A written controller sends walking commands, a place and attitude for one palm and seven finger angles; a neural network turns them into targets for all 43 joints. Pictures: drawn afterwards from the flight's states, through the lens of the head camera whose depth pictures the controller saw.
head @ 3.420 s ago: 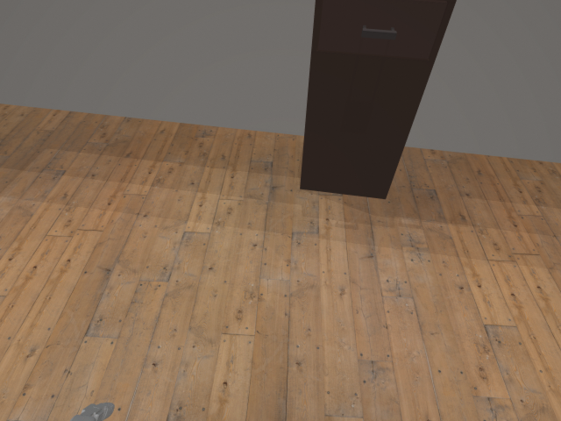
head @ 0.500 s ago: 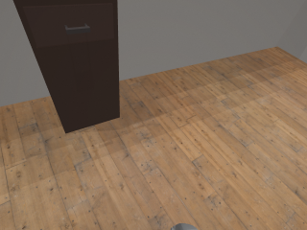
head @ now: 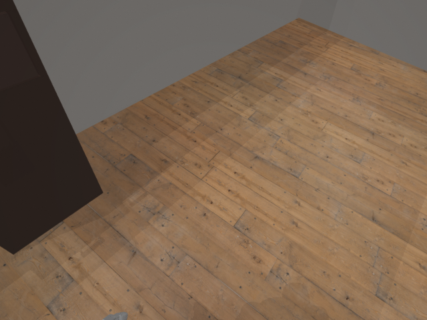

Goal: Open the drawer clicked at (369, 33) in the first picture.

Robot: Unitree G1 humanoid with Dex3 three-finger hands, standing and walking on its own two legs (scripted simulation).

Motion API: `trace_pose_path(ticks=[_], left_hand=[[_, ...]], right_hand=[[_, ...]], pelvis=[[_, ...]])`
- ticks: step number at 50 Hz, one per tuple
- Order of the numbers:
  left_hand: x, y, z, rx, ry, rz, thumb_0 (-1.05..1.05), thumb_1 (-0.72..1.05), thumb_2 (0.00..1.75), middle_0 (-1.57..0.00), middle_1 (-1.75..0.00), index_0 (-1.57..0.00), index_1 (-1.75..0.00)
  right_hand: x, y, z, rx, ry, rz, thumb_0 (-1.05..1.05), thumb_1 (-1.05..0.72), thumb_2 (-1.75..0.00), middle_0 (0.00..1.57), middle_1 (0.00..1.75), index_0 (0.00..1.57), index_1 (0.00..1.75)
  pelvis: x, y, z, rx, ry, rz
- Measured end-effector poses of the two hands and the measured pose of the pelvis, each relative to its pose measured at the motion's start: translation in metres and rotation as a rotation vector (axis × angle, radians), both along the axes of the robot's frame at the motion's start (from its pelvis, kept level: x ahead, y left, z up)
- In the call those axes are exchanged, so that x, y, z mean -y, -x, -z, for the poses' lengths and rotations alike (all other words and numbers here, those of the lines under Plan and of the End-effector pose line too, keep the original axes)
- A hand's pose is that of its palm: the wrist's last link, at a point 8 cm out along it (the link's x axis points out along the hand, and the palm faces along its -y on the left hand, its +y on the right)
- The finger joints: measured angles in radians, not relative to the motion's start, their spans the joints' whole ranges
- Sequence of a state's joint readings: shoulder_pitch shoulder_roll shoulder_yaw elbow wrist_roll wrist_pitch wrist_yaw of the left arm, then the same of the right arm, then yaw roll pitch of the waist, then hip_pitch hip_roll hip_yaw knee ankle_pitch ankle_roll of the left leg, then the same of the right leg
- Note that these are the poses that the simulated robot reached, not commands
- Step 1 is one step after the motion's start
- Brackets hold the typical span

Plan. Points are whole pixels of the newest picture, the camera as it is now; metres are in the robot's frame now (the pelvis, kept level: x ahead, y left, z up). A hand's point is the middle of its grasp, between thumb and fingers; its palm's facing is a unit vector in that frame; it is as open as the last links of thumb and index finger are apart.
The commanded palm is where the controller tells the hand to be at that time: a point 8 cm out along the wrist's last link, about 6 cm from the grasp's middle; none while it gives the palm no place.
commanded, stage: walk to a spot facing it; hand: left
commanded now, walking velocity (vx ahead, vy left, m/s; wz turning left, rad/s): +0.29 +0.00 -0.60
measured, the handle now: out of the picture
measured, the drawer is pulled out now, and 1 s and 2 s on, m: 0.00 0.00 0.00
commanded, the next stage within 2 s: none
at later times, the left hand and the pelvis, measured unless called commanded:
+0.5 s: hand (95, 261) +0.26 +0.28 -0.17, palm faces -0.21 -0.95 -0.23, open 7.4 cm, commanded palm none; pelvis +0.20 +0.07 +0.01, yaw -20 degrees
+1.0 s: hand (170, 188) +0.45 +0.13 -0.13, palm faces -0.56 -0.78 -0.29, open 7.4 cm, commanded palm none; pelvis +0.24 +0.03 +0.01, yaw -37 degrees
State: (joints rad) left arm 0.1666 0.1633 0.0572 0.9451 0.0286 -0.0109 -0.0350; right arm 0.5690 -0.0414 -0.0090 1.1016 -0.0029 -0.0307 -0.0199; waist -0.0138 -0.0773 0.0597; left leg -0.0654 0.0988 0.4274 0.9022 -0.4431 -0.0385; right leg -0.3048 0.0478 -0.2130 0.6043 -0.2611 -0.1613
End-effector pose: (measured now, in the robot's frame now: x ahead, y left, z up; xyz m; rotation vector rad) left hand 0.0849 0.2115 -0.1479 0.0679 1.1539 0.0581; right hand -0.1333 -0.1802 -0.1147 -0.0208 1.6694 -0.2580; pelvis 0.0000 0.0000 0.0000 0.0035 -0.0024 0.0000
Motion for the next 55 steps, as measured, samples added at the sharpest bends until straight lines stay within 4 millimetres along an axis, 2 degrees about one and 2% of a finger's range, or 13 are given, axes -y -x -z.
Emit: trace_pose_path(ticks=[2, 5, 8, 12, 17, 21, 24, 28, 33, 38, 41, 44, 55], left_hand=[[-0.012, -0.012, -0.003, 0.018, -0.041, -0.050, -0.02, 0.92, 0.90, -0.20, -0.30, -0.20, -0.30], [-0.034, -0.021, -0.015, -0.034, -0.117, -0.011, -0.03, 0.93, 0.90, -0.20, -0.30, -0.20, -0.30], [-0.052, -0.028, -0.027, -0.115, -0.174, 0.048, -0.02, 0.93, 0.90, -0.20, -0.30, -0.20, -0.30], [-0.070, -0.048, -0.039, -0.180, -0.200, 0.085, -0.01, 0.92, 0.90, -0.20, -0.30, -0.20, -0.30], [-0.090, -0.084, -0.034, -0.220, -0.196, 0.087, 0.00, 0.91, 0.90, -0.20, -0.30, -0.20, -0.30], [-0.109, -0.123, -0.013, -0.255, -0.181, 0.096, 0.00, 0.91, 0.90, -0.20, -0.30, -0.20, -0.30], [-0.113, -0.164, -0.008, -0.243, -0.179, 0.156, 0.00, 0.91, 0.90, -0.20, -0.30, -0.20, -0.30], [-0.102, -0.231, -0.014, -0.168, -0.159, 0.258, 0.00, 0.91, 0.90, -0.20, -0.30, -0.19, -0.30], [-0.069, -0.310, -0.032, -0.019, -0.145, 0.356, 0.00, 0.91, 0.90, -0.20, -0.30, -0.19, -0.30], [-0.022, -0.362, -0.047, 0.080, -0.173, 0.481, 0.00, 0.91, 0.90, -0.20, -0.30, -0.19, -0.30], [0.005, -0.381, -0.046, 0.139, -0.200, 0.547, 0.00, 0.91, 0.90, -0.20, -0.30, -0.19, -0.30], [0.023, -0.384, -0.050, 0.143, -0.209, 0.583, 0.00, 0.91, 0.90, -0.20, -0.30, -0.19, -0.30], [0.049, -0.381, -0.045, 0.046, -0.159, 0.686, 0.00, 0.90, 0.90, -0.20, -0.30, -0.20, -0.30]], right_hand=[[0.008, -0.038, 0.012, 0.045, 0.003, -0.011, 0.01, -0.90, -0.90, 0.21, 0.30, 0.20, 0.30], [0.021, -0.119, 0.020, 0.213, 0.030, -0.022, 0.01, -0.91, -0.90, 0.21, 0.30, 0.20, 0.30], [0.036, -0.202, 0.013, 0.396, 0.087, -0.020, 0.02, -0.94, -0.90, 0.21, 0.30, 0.20, 0.30], [0.049, -0.292, -0.003, 0.570, 0.126, -0.043, 0.02, -0.95, -0.90, 0.20, 0.30, 0.20, 0.30], [0.037, -0.380, -0.011, 0.652, 0.145, -0.103, 0.01, -0.93, -0.90, 0.20, 0.30, 0.20, 0.30], [0.018, -0.426, -0.009, 0.675, 0.172, -0.116, 0.01, -0.92, -0.90, 0.20, 0.30, 0.20, 0.30], [0.006, -0.426, -0.016, 0.668, 0.174, -0.077, 0.01, -0.92, -0.90, 0.20, 0.30, 0.20, 0.30], [-0.003, -0.396, -0.020, 0.605, 0.187, 0.031, 0.00, -0.91, -0.90, 0.21, 0.30, 0.20, 0.30], [0.000, -0.342, -0.008, 0.478, 0.190, 0.178, 0.00, -0.91, -0.90, 0.21, 0.30, 0.21, 0.30], [0.016, -0.292, 0.014, 0.395, 0.192, 0.316, 0.00, -0.91, -0.90, 0.21, 0.30, 0.20, 0.30], [0.028, -0.267, 0.035, 0.359, 0.185, 0.373, 0.00, -0.91, -0.90, 0.21, 0.30, 0.20, 0.30], [0.031, -0.255, 0.038, 0.320, 0.181, 0.410, 0.01, -0.91, -0.90, 0.20, 0.30, 0.20, 0.30], [0.026, -0.268, 0.006, 0.372, 0.228, 0.492, 0.01, -0.91, -0.90, 0.20, 0.30, 0.20, 0.30]], pelvis=[[-0.001, -0.015, 0.003, 0.009, 0.008, 0.023], [-0.006, -0.039, -0.003, 0.015, 0.017, 0.069], [-0.013, -0.063, -0.010, 0.003, 0.003, 0.115], [-0.027, -0.096, -0.016, -0.018, -0.014, 0.163], [-0.049, -0.141, -0.012, -0.032, -0.014, 0.214], [-0.064, -0.181, 0.000, -0.026, -0.004, 0.267], [-0.068, -0.196, -0.003, -0.004, -0.001, 0.334], [-0.071, -0.211, -0.012, 0.016, 0.026, 0.383], [-0.069, -0.223, -0.016, 0.017, 0.025, 0.442], [-0.054, -0.230, -0.008, 0.021, -0.006, 0.513], [-0.040, -0.233, 0.006, 0.016, -0.018, 0.549], [-0.035, -0.233, 0.003, 0.017, -0.018, 0.576], [-0.033, -0.242, -0.016, -0.009, -0.020, 0.703]])
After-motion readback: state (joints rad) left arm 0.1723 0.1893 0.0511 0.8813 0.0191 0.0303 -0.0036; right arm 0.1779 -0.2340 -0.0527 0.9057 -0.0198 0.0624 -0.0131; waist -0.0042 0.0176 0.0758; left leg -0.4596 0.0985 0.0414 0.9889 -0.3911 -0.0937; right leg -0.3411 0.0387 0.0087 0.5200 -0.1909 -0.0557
